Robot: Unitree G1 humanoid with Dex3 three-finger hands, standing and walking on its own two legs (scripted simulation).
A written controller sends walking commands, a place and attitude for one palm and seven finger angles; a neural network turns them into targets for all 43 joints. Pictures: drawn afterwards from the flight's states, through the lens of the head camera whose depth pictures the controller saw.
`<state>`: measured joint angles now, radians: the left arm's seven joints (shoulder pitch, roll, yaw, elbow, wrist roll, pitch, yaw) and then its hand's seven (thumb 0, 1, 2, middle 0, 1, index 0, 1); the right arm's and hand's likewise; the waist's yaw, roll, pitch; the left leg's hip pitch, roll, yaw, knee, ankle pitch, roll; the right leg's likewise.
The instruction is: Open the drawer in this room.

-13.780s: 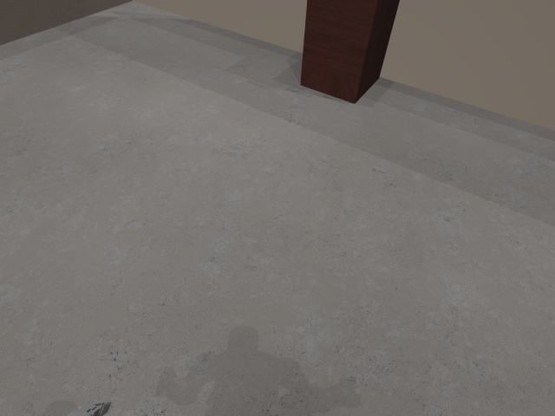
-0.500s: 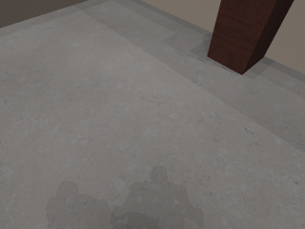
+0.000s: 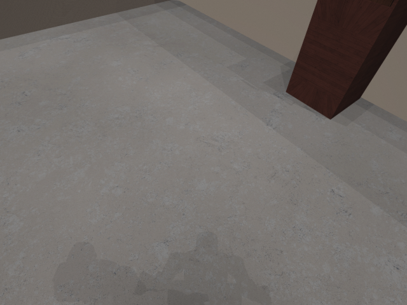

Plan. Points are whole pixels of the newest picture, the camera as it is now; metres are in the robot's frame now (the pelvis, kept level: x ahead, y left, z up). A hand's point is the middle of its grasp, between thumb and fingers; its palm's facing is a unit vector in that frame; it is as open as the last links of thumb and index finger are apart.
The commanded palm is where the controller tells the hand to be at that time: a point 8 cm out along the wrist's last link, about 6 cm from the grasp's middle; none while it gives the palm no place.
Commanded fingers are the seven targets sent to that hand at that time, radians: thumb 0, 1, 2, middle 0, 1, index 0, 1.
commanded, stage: turn or walk to find it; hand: left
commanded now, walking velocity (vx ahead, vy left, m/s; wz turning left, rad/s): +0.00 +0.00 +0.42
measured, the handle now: out of the picture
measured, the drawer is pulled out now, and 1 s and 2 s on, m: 0.00 0.00 0.00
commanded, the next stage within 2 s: stand and wait in 0.04 s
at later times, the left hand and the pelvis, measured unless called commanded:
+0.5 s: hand out of the picture -0.01 +0.18 -0.18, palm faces +0.06 -0.98 -0.18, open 7.4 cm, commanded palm none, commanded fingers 0.00 0.90 0.90 -0.20 -0.30 -0.20 -0.30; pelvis +0.00 +0.00 +0.00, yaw +2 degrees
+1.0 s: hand out of the picture +0.08 +0.24 -0.16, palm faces +0.07 -0.94 -0.33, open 7.4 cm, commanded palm none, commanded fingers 0.00 0.90 0.90 -0.20 -0.30 -0.20 -0.30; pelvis +0.00 -0.01 +0.00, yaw +4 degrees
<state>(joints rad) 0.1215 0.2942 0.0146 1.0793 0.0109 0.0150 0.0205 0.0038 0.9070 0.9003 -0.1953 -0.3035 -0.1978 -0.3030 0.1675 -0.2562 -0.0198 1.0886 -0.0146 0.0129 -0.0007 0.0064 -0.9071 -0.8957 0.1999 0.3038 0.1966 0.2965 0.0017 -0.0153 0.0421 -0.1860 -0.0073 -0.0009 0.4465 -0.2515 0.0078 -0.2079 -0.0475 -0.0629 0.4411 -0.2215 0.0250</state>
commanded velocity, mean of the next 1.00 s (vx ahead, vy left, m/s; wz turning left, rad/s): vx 0.00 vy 0.00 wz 0.09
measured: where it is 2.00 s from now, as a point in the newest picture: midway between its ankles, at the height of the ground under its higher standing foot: outside the picture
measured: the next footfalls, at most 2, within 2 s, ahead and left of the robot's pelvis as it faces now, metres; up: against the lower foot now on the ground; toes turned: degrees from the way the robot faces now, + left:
right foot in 1.86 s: +0.01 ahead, -0.15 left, +0.00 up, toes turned +13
